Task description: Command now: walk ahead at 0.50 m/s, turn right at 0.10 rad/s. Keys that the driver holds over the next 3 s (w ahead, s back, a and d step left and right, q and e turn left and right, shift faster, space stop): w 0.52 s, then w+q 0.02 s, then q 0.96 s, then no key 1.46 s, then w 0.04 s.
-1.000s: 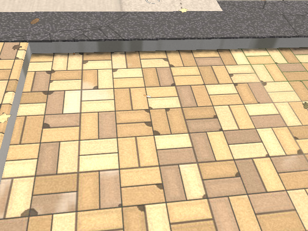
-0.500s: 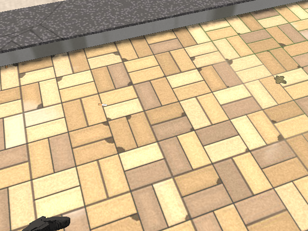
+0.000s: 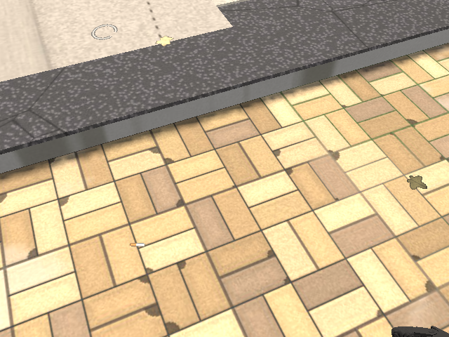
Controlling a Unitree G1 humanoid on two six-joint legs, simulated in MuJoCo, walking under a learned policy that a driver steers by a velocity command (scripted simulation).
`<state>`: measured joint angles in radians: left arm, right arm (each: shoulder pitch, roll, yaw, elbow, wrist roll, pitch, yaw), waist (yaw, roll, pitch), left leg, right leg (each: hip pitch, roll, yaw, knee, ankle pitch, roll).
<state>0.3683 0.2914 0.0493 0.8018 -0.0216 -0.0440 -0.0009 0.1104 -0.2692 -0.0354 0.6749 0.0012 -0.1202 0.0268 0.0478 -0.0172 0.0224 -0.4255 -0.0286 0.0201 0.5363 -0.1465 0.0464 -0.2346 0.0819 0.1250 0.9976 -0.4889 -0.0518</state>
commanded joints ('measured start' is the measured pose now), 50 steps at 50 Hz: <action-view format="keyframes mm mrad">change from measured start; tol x32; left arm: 1 -106 134 23 -121 -1 -33 -2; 50 -163 133 26 -67 19 13 6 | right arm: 1 188 -129 -42 -1 2 17 -6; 50 188 -216 -88 -109 -16 90 -14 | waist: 1 -115 64 -69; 21 -31 99 -39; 24 15 -323 -399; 34 -86 -59 -39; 50 -99 154 -359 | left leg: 1 485 327 -482 -273 -156 188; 22 375 197 -76 30 504 69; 25 -320 24 -154 736 -432 -16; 46 53 14 40 -40 65 30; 48 521 321 -439 -40 947 261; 50 555 372 -564 -121 653 352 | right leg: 1 -518 -125 -18 230 104 12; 19 -340 -137 -98 -484 447 14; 22 90 -106 -134 -523 439 -59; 24 635 -476 560 -626 233 -276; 33 47 -310 -79 -781 990 -168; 46 204 -300 -257 -393 1015 -61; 47 88 -215 -284 -179 833 7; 48 -257 -45 -289 158 -2 89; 50 -401 -40 -6 380 -151 90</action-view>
